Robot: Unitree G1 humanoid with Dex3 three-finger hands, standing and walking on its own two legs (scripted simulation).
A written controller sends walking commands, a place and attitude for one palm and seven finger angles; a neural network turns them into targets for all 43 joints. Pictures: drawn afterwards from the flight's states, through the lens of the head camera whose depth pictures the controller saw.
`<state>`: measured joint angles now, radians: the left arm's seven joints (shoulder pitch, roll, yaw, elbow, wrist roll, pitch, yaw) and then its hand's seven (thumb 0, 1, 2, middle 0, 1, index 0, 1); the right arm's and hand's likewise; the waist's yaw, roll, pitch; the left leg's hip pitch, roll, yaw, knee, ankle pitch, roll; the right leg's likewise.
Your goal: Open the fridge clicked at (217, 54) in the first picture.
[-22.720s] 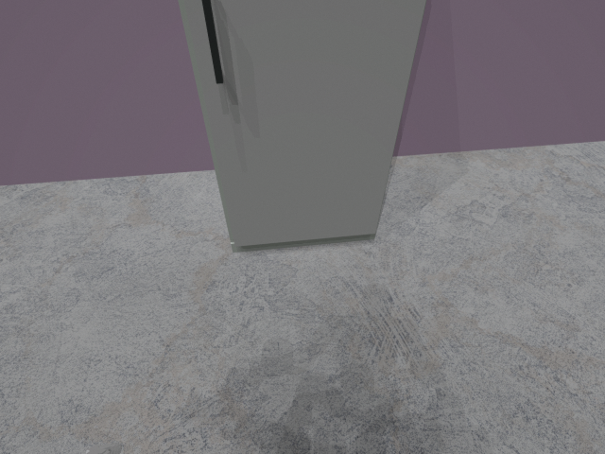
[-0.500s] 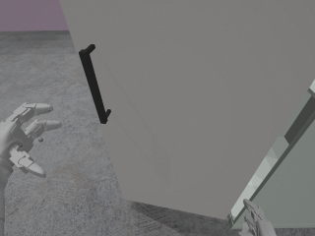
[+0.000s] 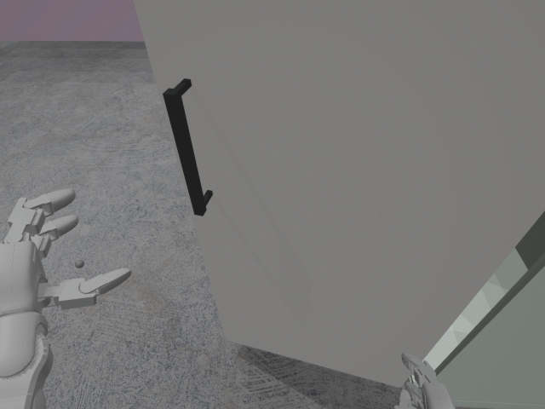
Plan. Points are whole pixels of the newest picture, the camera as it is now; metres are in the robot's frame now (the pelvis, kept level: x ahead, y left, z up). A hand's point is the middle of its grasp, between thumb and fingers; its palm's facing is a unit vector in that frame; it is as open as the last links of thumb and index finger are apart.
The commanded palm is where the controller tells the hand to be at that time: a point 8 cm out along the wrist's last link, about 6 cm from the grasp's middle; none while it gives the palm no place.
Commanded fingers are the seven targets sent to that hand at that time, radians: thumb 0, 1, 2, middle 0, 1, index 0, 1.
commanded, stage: draw the hand back to the body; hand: left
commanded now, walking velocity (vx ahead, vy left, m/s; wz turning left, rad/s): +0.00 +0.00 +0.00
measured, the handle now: (193, 154) +0.45 +0.20 +0.15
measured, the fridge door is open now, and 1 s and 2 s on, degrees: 78 78 78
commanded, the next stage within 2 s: step back with the hand held close in 0.72 s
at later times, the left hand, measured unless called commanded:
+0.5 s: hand (84, 277) +0.20 +0.25 +0.15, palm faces +0.47 -0.80 -0.37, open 7.7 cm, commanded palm +0.15 +0.29 +0.17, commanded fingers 0.00 0.90 0.90 -0.20 -0.30 -0.20 -0.30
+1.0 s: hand (80, 277) +0.20 +0.26 +0.15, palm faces +0.42 -0.80 -0.42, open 7.4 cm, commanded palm +0.14 +0.29 +0.17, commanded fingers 0.00 0.90 0.90 -0.20 -0.30 -0.20 -0.30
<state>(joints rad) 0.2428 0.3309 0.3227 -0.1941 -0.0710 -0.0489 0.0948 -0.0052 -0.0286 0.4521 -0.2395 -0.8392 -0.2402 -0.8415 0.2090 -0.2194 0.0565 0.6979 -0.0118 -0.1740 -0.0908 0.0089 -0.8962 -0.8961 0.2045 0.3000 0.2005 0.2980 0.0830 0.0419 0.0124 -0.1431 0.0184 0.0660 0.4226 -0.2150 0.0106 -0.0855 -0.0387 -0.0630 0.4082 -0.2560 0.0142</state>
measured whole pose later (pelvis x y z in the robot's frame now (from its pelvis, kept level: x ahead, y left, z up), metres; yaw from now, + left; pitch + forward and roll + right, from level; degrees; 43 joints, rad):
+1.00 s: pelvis +0.00 -0.01 +0.00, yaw -1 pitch -1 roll -1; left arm 0.44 0.36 0.37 -0.38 -0.05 -0.11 0.11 0.02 0.89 0.90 -0.21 -0.30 -0.21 -0.30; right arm 0.18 -0.24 0.02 0.62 -0.01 -0.06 -0.08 0.01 -0.90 -0.90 0.20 0.30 0.20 0.30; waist 0.04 0.05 0.01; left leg -0.21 0.05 0.06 0.46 -0.22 0.00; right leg -0.13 -0.01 -0.06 0.39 -0.23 0.01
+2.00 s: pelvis -0.16 +0.01 -0.03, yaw +8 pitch -1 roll -3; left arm 0.47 0.46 0.48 -0.52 -0.02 -0.28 0.13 0.02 0.88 0.90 -0.22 -0.30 -0.22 -0.30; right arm 0.23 -0.21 -0.02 0.60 -0.01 -0.16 -0.08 0.01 -0.90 -0.90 0.20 0.30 0.20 0.30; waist -0.02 0.01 0.04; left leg -0.57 0.06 0.07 0.62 -0.15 0.04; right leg -0.35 0.07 0.02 0.67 -0.33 -0.01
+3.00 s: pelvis -0.40 +0.01 -0.01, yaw -4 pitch -1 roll +1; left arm 0.55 0.41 0.41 -0.43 -0.02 -0.23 0.15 0.02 0.88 0.90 -0.22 -0.30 -0.22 -0.30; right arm 0.32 -0.21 0.00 0.70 -0.02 -0.12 -0.06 0.01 -0.90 -0.90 0.20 0.30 0.20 0.30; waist -0.01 -0.01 -0.04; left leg -0.48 0.02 0.04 0.90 -0.36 -0.01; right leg -0.18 0.03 -0.07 0.51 -0.30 -0.08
